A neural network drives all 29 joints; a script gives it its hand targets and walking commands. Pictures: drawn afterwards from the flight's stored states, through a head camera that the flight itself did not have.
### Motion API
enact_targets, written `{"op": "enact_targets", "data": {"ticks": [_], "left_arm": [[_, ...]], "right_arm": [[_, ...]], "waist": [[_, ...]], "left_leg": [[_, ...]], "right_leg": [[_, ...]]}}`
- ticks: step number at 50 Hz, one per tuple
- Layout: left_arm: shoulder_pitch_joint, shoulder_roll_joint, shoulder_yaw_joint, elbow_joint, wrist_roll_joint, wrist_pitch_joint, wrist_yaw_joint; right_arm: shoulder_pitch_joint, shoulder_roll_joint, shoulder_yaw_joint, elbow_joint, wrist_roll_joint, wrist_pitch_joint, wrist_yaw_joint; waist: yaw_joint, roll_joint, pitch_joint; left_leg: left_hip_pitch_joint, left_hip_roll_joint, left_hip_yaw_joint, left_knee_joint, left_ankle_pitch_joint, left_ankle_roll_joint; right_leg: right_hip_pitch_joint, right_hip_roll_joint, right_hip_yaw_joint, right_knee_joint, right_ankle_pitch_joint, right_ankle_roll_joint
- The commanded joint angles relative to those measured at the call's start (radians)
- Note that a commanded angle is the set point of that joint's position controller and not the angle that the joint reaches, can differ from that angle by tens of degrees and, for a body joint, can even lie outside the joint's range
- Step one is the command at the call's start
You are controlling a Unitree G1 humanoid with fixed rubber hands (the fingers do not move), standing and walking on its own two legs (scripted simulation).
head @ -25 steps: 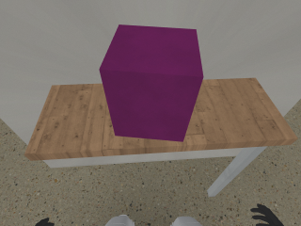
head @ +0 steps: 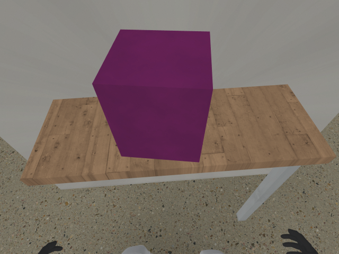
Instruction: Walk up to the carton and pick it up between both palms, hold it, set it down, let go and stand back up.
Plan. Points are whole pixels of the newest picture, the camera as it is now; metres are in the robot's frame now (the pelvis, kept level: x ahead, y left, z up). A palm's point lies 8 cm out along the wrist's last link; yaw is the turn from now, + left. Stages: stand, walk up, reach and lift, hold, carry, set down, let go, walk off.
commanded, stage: walk up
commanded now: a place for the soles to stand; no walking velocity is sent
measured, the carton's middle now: (161, 99) +0.43 +0.02 +0.12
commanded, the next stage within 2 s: none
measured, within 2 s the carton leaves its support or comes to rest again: neither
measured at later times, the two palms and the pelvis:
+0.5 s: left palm out of the picture +0.12 +0.31 -0.07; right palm (310, 253) +0.12 -0.32 -0.09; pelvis +0.01 +0.00 +0.00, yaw +0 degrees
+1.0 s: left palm (44, 252) +0.14 +0.30 -0.07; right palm (309, 243) +0.14 -0.32 -0.09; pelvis +0.04 -0.01 +0.00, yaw +0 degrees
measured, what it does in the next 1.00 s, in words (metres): stands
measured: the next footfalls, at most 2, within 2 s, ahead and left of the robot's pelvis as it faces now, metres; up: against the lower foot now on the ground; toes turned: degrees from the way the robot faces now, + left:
none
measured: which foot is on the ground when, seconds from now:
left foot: down 0.00-1.00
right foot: down 0.00-1.00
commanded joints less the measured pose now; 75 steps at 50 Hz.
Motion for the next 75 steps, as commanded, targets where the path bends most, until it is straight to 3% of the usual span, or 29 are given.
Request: {"op": "enact_targets", "data": {"ticks": [1, 5, 16, 32, 33, 36, 39, 43, 44, 46, 48, 52, 54, 55, 57, 58, 59, 61, 63, 64, 65, 66, 67, 68, 70, 71, 72, 73, 75], "left_arm": [[-0.035, 0.197, 0.055, -0.012, -0.007, -0.027, 0.008], [-0.037, 0.200, 0.057, -0.012, -0.012, -0.021, 0.012], [-0.084, 0.193, 0.056, -0.008, -0.008, -0.008, 0.008], [-0.099, 0.189, 0.058, -0.013, -0.009, -0.004, 0.001], [-0.091, 0.199, 0.071, -0.030, 0.011, 0.012, -0.014], [-0.097, 0.182, 0.073, -0.039, 0.015, 0.024, -0.026], [-0.063, 0.176, 0.072, -0.034, 0.014, 0.019, -0.029], [-0.066, 0.212, 0.077, -0.034, 0.005, 0.008, -0.025], [-0.082, 0.207, 0.074, -0.038, -0.002, 0.008, -0.025], [-0.089, 0.199, 0.075, -0.049, -0.005, 0.013, -0.021], [-0.079, 0.199, 0.080, -0.061, -0.004, 0.022, -0.015], [-0.052, 0.181, 0.080, -0.056, -0.001, 0.029, -0.014], [-0.019, 0.192, 0.085, -0.045, 0.005, 0.024, -0.013], [-0.007, 0.210, 0.090, -0.040, 0.007, 0.020, -0.013], [-0.019, 0.229, 0.091, -0.032, 0.002, 0.012, -0.015], [-0.009, 0.227, 0.087, -0.032, 0.004, 0.012, -0.016], [-0.013, 0.226, 0.083, -0.033, 0.005, 0.014, -0.017], [-0.080, 0.217, 0.077, -0.057, -0.003, 0.020, -0.014], [-0.105, 0.190, 0.080, -0.075, -0.011, 0.026, -0.014], [-0.102, 0.176, 0.082, -0.089, -0.010, 0.029, -0.013], [-0.095, 0.156, 0.078, -0.088, -0.008, 0.040, -0.012], [-0.100, 0.162, 0.079, -0.088, -0.010, 0.047, -0.012], [-0.084, 0.172, 0.082, -0.083, -0.013, 0.045, -0.015], [-0.054, 0.175, 0.084, -0.071, -0.012, 0.041, -0.020], [0.035, 0.169, 0.092, -0.026, 0.001, 0.024, -0.022], [0.049, 0.203, 0.103, -0.018, 0.016, 0.015, -0.019], [0.034, 0.257, 0.112, -0.019, 0.018, 0.008, -0.016], [-0.007, 0.267, 0.105, -0.021, 0.016, 0.005, -0.012], [-0.097, 0.244, 0.091, -0.046, 0.012, 0.012, -0.018]], "right_arm": [[-0.068, -0.169, -0.032, 0.021, -0.015, -0.044, -0.014], [-0.067, -0.170, -0.029, 0.024, -0.009, -0.043, -0.021], [-0.096, -0.171, -0.026, 0.029, -0.014, -0.036, -0.019], [-0.096, -0.172, -0.024, 0.028, -0.020, -0.040, -0.020], [-0.043, -0.209, -0.039, 0.032, -0.023, -0.055, -0.031], [-0.012, -0.244, -0.052, 0.039, -0.030, -0.066, -0.040], [-0.018, -0.240, -0.049, 0.039, -0.030, -0.070, -0.042], [-0.063, -0.160, -0.021, 0.028, -0.016, -0.074, -0.042], [-0.056, -0.156, -0.018, 0.030, -0.016, -0.076, -0.043], [-0.015, -0.183, -0.027, 0.036, -0.018, -0.084, -0.049], [0.029, -0.219, -0.040, 0.040, -0.018, -0.086, -0.056], [0.021, -0.251, -0.051, 0.034, -0.018, -0.077, -0.061], [-0.014, -0.233, -0.045, 0.024, -0.014, -0.072, -0.060], [-0.045, -0.208, -0.037, 0.014, -0.009, -0.068, -0.058], [-0.086, -0.139, -0.015, 0.009, -0.007, -0.060, -0.057], [-0.084, -0.141, -0.014, 0.010, -0.013, -0.058, -0.057], [-0.075, -0.145, -0.015, 0.015, -0.013, -0.062, -0.054], [0.005, -0.145, -0.025, 0.039, -0.015, -0.078, -0.053], [0.076, -0.200, -0.043, 0.051, -0.021, -0.091, -0.064], [0.100, -0.258, -0.057, 0.050, -0.027, -0.092, -0.069], [0.094, -0.290, -0.063, 0.048, -0.025, -0.090, -0.069], [0.084, -0.294, -0.064, 0.051, -0.023, -0.088, -0.066], [0.068, -0.298, -0.068, 0.047, -0.025, -0.086, -0.066], [0.036, -0.293, -0.067, 0.037, -0.027, -0.080, -0.065], [-0.069, -0.247, -0.051, 0.021, -0.020, -0.066, -0.060], [-0.108, -0.190, -0.034, 0.008, -0.013, -0.062, -0.057], [-0.128, -0.122, -0.012, -0.002, -0.007, -0.058, -0.056], [-0.119, -0.133, -0.009, 0.014, -0.018, -0.045, -0.063], [-0.045, -0.170, -0.020, 0.049, -0.007, -0.047, -0.050]], "waist": [[-0.010, -0.037, -0.107], [-0.004, -0.045, -0.130], [-0.005, -0.046, -0.084], [-0.004, -0.049, -0.073], [-0.011, -0.113, -0.081], [-0.018, -0.041, -0.026], [-0.005, -0.029, -0.043], [-0.002, -0.163, -0.089], [-0.007, -0.155, -0.093], [-0.015, -0.131, -0.137], [-0.017, -0.100, -0.169], [-0.001, -0.031, -0.151], [0.019, -0.067, -0.137], [0.028, -0.127, -0.125], [0.032, -0.219, -0.058], [0.037, -0.225, -0.042], [0.034, -0.222, -0.031], [-0.008, -0.219, -0.055], [-0.035, -0.161, -0.133], [-0.037, -0.056, -0.151], [-0.039, 0.033, -0.116], [-0.033, 0.054, -0.066], [-0.027, 0.047, -0.058], [-0.009, 0.039, -0.054], [0.056, 0.009, -0.068], [0.069, -0.103, -0.065], [0.069, -0.274, -0.019], [0.055, -0.223, 0.036], [0.007, -0.187, 0.089]], "left_leg": [[0.115, 0.069, -0.132, -0.091, 0.125, 0.054], [0.134, 0.072, -0.107, -0.044, 0.254, 0.063], [0.107, 0.073, -0.127, -0.098, 0.081, 0.061], [0.101, 0.067, -0.136, -0.121, 0.032, 0.060], [0.102, 0.080, -0.153, -0.121, -0.083, 0.071], [0.094, 0.140, -0.273, -0.200, -0.286, 0.108], [0.090, 0.177, -0.310, -0.207, -0.221, 0.121], [0.070, 0.019, -0.063, -0.016, 0.063, 0.037], [0.091, 0.007, -0.036, -0.024, 0.099, 0.029], [0.155, 0.039, -0.058, -0.025, 0.256, 0.048], [0.205, 0.106, -0.139, -0.008, 0.377, 0.099], [0.230, 0.213, -0.288, -0.046, 0.344, 0.190], [0.153, 0.178, -0.236, -0.004, 0.277, 0.161], [0.080, 0.116, -0.148, 0.059, 0.230, 0.119], [-0.086, -0.024, 0.039, 0.120, -0.110, 0.024], [-0.103, -0.016, 0.032, 0.100, -0.273, 0.017], [-0.082, -0.015, 0.034, 0.051, -0.294, 0.018], [0.077, -0.026, 0.056, -0.073, -0.024, 0.026], [0.247, 0.047, -0.044, -0.071, 0.282, 0.071], [0.307, 0.163, -0.240, -0.079, 0.371, 0.137], [0.279, 0.288, -0.396, -0.138, 0.396, 0.237], [0.251, 0.351, -0.449, -0.177, 0.411, 0.289], [0.230, 0.353, -0.445, -0.193, 0.356, 0.295], [0.207, 0.317, -0.391, -0.180, 0.267, 0.270], [0.066, 0.184, -0.213, -0.068, 0.162, 0.148], [-0.034, 0.083, -0.115, 0.083, 0.133, 0.075], [-0.197, -0.049, 0.024, 0.215, -0.127, 0.017], [-0.189, -0.024, -0.050, 0.213, -0.299, 0.005], [-0.037, 0.001, -0.028, 0.168, -0.325, 0.023]], "right_leg": [[0.004, -0.102, 0.102, -0.142, 0.195, -0.068], [0.029, -0.106, 0.087, -0.105, 0.310, -0.071], [-0.002, -0.098, 0.095, -0.163, 0.108, -0.071], [0.000, -0.091, 0.094, -0.178, 0.061, -0.071], [-0.007, -0.068, 0.094, -0.166, -0.050, -0.086], [-0.099, -0.037, 0.078, -0.107, -0.184, -0.081], [-0.064, -0.032, 0.067, -0.104, -0.125, -0.069], [0.051, -0.135, 0.187, -0.247, 0.123, -0.117], [0.058, -0.141, 0.163, -0.214, 0.232, -0.122], [0.067, -0.109, 0.093, -0.111, 0.398, -0.099], [0.031, -0.077, 0.052, -0.012, 0.411, -0.072], [-0.052, -0.033, 0.024, 0.042, 0.171, -0.049], [0.006, -0.054, 0.072, -0.042, 0.186, -0.069], [0.060, -0.091, 0.138, -0.125, 0.217, -0.097], [0.168, -0.216, 0.262, -0.224, 0.428, -0.174], [0.185, -0.244, 0.274, -0.219, 0.520, -0.206], [0.175, -0.239, 0.251, -0.210, 0.546, -0.211], [0.115, -0.169, 0.141, -0.123, 0.595, -0.157], [0.023, -0.087, 0.047, 0.003, 0.527, -0.083], [-0.086, -0.030, 0.012, 0.123, 0.385, -0.045], [-0.144, 0.006, -0.024, 0.205, 0.042, -0.007], [-0.173, 0.004, -0.013, 0.212, -0.251, -0.009], [-0.172, -0.013, 0.010, 0.207, -0.307, -0.018], [-0.144, -0.028, 0.016, 0.113, -0.293, -0.028], [0.063, -0.019, 0.002, -0.167, -0.041, -0.059], [0.127, -0.087, 0.160, -0.285, 0.007, -0.099], [0.174, -0.221, 0.378, -0.405, 0.014, -0.145], [0.056, -0.301, 0.441, -0.413, 0.048, -0.194], [-0.094, -0.269, 0.322, -0.392, 0.012, -0.223]]}}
